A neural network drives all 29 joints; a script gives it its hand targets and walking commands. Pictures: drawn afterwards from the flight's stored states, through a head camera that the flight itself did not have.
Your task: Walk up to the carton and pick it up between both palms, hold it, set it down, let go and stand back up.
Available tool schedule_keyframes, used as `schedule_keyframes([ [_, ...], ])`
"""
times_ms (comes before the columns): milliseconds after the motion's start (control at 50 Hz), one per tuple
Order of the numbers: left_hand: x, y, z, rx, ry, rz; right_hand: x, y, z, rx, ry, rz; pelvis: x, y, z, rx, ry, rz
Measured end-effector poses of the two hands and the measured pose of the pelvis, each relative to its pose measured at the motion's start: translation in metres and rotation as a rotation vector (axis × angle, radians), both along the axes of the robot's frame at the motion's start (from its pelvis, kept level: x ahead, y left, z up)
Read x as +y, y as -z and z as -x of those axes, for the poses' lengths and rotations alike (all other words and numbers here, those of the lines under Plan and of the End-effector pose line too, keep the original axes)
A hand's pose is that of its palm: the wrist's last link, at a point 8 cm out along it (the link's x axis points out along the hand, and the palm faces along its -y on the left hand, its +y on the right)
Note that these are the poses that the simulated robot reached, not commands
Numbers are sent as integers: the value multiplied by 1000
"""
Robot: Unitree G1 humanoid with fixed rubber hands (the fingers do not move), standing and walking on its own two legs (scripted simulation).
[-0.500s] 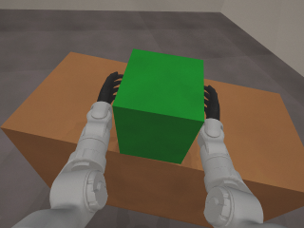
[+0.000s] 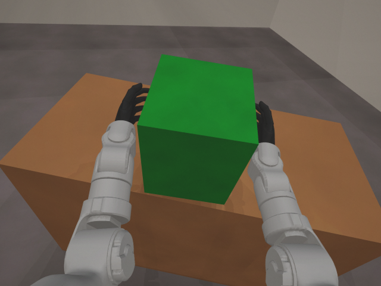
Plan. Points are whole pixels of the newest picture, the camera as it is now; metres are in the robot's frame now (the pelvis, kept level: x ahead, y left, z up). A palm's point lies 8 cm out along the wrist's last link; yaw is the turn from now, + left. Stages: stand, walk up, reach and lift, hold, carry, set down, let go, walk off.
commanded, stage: reach and lift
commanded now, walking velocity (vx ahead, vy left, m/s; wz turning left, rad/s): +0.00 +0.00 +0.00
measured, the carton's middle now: (195, 134) +0.41 -0.04 +0.10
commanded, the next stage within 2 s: hold in 1.90 s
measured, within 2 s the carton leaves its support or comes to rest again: neither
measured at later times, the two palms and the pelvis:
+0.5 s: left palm (121, 119) +0.38 +0.11 +0.17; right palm (266, 137) +0.34 -0.18 +0.16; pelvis -0.01 +0.00 +0.00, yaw -1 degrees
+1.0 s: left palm (111, 113) +0.35 +0.13 +0.21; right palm (270, 126) +0.33 -0.17 +0.20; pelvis -0.03 +0.00 +0.00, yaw -1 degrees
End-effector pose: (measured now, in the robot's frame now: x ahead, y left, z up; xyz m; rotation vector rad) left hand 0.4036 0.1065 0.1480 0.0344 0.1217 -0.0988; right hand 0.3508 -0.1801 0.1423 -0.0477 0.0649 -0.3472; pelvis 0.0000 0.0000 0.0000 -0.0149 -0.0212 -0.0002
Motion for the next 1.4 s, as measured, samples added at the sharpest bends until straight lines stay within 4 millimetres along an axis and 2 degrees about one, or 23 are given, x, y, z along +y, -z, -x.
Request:
schedule_keyframes([
  [160,7,-2,9,1,-26,-7,6,-2,1,-1,-27,-7,0,0,-1,-26,-3,1],
  [360,6,-14,18,0,-38,-17,5,-9,7,-5,-39,-19,2,1,2,-54,8,3],
  [1000,19,-60,52,38,-114,-10,15,-56,20,25,-107,-67,-4,3,33,-74,11,9],
  [1400,22,-80,47,35,-120,10,17,-82,12,21,-107,-85,-2,3,29,-59,7,9],
])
